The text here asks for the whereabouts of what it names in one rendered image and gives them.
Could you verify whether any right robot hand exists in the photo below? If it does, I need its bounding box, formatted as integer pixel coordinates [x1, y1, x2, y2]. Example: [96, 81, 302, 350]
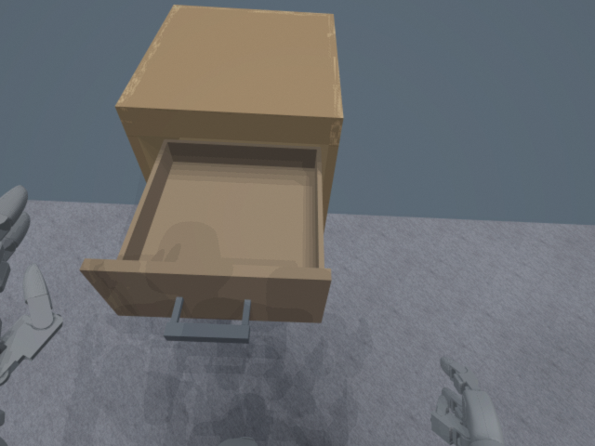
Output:
[431, 357, 505, 446]

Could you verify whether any left robot hand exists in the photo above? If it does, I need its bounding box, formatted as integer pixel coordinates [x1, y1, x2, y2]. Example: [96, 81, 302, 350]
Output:
[0, 185, 63, 386]

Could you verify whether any cabinet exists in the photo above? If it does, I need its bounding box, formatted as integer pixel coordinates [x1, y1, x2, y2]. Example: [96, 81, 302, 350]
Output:
[115, 5, 343, 227]

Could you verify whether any handle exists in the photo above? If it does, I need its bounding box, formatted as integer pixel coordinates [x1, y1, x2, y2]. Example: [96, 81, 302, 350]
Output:
[164, 297, 251, 344]

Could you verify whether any drawer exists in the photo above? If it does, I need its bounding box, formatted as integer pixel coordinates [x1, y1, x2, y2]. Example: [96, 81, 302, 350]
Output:
[79, 139, 332, 323]

